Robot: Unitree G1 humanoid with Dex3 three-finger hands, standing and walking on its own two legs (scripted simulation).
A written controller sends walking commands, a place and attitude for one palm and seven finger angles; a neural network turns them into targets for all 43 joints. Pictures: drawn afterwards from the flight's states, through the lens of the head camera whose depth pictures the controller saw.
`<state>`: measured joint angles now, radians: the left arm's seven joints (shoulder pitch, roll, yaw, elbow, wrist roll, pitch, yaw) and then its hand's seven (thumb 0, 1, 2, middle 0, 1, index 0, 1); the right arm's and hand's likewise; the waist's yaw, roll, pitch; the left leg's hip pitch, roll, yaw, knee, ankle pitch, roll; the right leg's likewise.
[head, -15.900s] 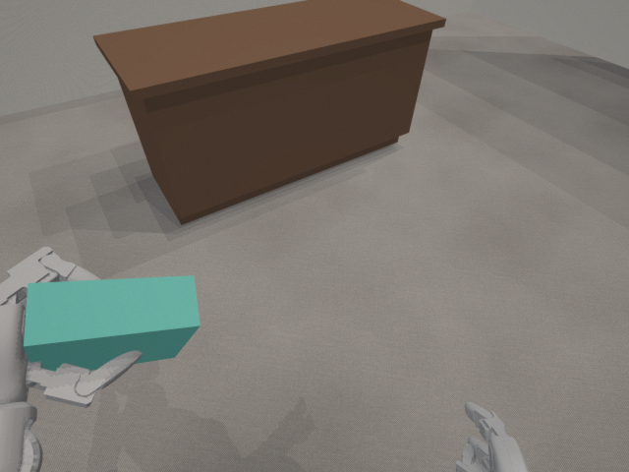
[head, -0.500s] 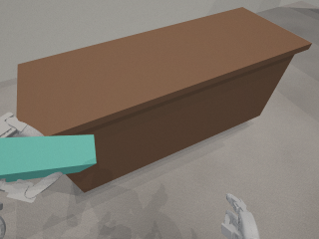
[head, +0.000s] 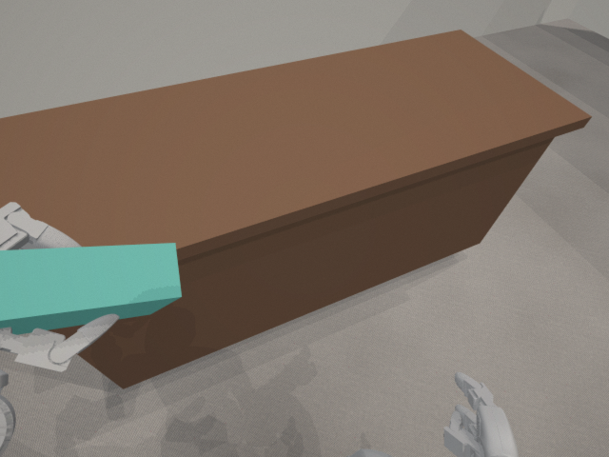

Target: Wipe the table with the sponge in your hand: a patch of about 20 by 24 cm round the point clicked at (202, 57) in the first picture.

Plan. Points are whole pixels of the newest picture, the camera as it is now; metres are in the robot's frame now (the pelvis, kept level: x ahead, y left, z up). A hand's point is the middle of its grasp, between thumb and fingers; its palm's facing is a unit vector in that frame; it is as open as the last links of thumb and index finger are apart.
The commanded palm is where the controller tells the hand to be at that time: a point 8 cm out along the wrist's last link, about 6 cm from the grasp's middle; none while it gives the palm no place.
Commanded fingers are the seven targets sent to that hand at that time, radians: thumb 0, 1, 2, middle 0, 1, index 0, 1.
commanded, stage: take the last steps up to it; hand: left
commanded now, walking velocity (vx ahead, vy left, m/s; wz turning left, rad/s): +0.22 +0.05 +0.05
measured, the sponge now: (116, 287) +0.25 +0.20 +0.15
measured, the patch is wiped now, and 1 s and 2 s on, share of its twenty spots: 0.00 0.00 0.00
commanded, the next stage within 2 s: come to a stop and stand still in 0.48 s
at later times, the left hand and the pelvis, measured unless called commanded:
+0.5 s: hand (120, 242) +0.28 +0.20 +0.18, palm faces +0.38 -0.80 -0.47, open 9.5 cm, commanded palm +0.23 +0.25 +0.18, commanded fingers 0.00 0.10 1.30 -1.20 -1.60 -1.20 -1.60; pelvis +0.08 -0.04 +0.01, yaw +2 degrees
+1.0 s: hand (97, 200) +0.32 +0.23 +0.20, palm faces +0.52 -0.74 -0.43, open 9.5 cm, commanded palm +0.23 +0.22 +0.18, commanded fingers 0.00 0.10 1.30 -1.20 -1.60 -1.20 -1.60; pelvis +0.08 -0.06 +0.00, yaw +0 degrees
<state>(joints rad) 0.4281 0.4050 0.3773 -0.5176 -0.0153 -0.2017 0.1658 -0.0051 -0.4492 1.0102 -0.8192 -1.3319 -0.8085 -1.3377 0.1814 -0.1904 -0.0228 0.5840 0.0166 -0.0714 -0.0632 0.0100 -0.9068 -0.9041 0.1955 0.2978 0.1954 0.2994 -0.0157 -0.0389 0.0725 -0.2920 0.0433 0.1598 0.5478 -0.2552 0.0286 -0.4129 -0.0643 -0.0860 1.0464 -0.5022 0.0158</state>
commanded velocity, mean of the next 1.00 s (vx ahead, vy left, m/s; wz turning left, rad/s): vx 0.07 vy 0.03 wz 0.04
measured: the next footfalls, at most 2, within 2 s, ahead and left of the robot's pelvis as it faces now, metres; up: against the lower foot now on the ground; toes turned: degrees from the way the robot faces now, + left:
right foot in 0.16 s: +0.11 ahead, -0.14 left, +0.00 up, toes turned -10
left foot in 0.54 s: +0.17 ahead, +0.06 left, +0.00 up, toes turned -1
